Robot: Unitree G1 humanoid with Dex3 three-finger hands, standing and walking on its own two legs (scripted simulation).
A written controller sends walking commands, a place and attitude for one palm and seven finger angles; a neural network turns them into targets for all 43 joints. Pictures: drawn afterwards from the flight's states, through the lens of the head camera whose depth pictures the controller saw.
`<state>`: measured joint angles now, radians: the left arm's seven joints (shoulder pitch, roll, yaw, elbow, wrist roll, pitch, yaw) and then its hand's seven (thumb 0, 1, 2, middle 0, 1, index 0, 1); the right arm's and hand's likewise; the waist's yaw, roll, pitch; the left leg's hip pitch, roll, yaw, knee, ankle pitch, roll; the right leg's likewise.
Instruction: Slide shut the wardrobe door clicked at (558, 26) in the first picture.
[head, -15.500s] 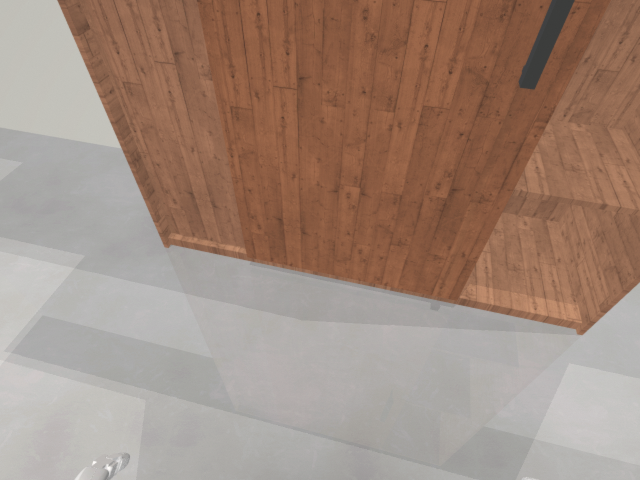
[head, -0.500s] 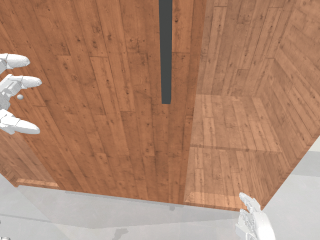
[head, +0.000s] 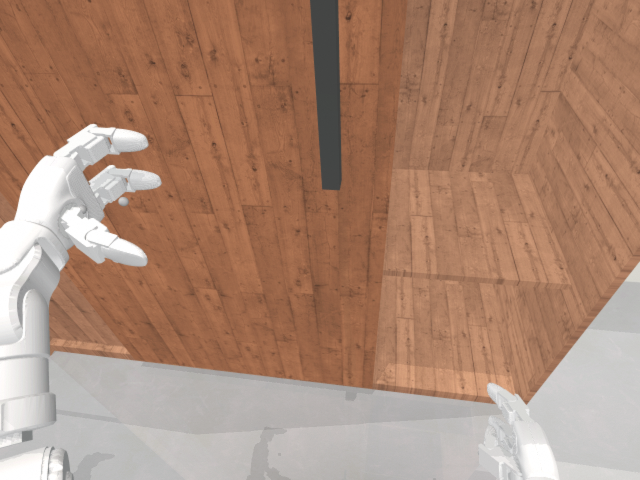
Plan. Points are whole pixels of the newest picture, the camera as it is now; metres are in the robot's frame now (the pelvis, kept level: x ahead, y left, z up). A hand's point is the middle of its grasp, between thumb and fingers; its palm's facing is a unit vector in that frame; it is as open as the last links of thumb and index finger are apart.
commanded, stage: move the hooked fingers beside the handle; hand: left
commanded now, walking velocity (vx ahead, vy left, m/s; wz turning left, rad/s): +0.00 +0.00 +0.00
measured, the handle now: (330, 75) +0.54 +0.04 +0.27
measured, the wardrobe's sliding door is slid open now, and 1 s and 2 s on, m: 0.43 0.43 0.43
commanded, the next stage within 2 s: none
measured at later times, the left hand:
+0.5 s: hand (184, 154) +0.38 +0.19 +0.25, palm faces +0.02 -1.00 -0.06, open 14.0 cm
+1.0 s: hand (238, 132) +0.45 +0.15 +0.24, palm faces -0.03 -1.00 -0.01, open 14.0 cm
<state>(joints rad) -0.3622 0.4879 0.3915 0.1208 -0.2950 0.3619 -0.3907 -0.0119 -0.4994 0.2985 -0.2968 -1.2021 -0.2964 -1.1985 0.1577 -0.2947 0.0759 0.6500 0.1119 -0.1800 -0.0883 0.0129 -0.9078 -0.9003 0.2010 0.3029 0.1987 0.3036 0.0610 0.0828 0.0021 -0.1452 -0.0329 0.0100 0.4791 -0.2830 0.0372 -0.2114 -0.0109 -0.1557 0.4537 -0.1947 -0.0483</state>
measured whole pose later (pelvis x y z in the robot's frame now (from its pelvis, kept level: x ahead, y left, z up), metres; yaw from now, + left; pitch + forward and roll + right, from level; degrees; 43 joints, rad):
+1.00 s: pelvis +0.03 +0.00 +0.00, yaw -2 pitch +1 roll +0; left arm -0.73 0.34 0.24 0.46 -0.21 0.29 -0.14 -0.01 -0.50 0.30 -0.30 -1.20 -0.30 -1.20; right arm 0.22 -0.27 0.05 0.69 0.09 -0.12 -0.07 0.01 -0.91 -0.90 0.20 0.30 0.20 0.30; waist 0.00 0.06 -0.03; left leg -0.14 -0.03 0.04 0.40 -0.28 0.04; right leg -0.23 0.00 -0.12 0.40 -0.19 -0.04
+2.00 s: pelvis +0.02 +0.01 +0.01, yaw -4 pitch +2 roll +0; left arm -0.88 0.26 0.24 0.72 -0.14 0.17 0.00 -0.01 -0.50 0.30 -0.30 -1.20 -0.30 -1.20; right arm 0.25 -0.24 0.05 0.70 0.06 -0.13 -0.06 0.01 -0.91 -0.90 0.20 0.30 0.20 0.30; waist -0.03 0.05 -0.03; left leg -0.16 -0.03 0.08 0.38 -0.25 0.05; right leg -0.26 0.01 -0.08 0.38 -0.15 -0.04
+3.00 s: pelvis +0.02 +0.01 +0.01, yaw -4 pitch +2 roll +0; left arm -0.89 0.30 0.24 0.72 -0.15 0.20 -0.04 -0.01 -0.50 0.30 -0.30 -1.20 -0.30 -1.20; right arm 0.25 -0.25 0.04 0.69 0.07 -0.12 -0.06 0.01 -0.91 -0.90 0.20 0.30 0.20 0.30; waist -0.03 0.06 -0.05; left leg -0.15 -0.03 0.07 0.38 -0.26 0.05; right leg -0.24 0.01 -0.09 0.37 -0.16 -0.04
